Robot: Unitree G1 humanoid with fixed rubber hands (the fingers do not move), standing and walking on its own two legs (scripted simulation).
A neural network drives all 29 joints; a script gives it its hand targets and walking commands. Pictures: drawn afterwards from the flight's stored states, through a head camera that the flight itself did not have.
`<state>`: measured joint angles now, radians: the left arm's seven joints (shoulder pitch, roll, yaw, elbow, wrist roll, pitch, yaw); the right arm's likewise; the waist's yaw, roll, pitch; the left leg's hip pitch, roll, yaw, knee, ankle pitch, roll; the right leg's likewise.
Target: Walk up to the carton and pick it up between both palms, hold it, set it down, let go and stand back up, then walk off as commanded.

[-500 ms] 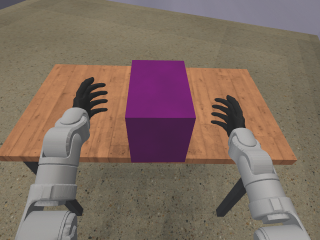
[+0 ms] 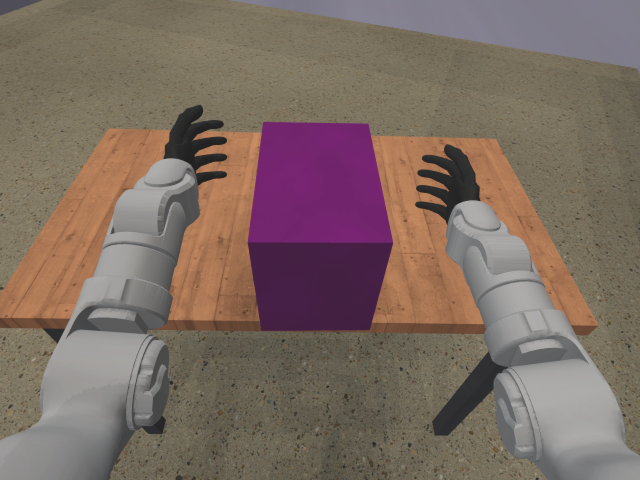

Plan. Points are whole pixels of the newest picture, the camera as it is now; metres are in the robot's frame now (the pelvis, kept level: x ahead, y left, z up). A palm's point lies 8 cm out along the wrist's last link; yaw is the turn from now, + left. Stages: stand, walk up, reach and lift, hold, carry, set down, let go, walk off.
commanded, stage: reach and lift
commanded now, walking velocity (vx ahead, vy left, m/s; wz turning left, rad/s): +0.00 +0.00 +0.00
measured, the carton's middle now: (315, 225) +0.49 +0.01 +0.04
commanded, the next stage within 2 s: none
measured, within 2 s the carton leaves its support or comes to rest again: neither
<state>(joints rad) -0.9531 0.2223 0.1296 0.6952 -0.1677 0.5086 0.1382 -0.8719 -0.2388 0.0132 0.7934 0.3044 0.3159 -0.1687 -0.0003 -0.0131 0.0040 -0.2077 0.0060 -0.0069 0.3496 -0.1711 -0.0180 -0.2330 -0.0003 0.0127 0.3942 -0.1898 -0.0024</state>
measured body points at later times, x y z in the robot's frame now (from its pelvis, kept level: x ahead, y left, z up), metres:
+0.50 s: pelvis +0.01 +0.00 +0.00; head +0.04 +0.00 +0.45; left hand +0.47 +0.18 +0.14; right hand +0.47 -0.18 +0.13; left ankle +0.01 +0.13 -0.75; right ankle +0.01 -0.11 -0.75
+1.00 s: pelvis +0.00 +0.00 -0.01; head +0.07 +0.01 +0.44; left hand +0.47 +0.18 +0.09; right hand +0.47 -0.15 +0.09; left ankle +0.01 +0.13 -0.75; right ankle +0.01 -0.11 -0.75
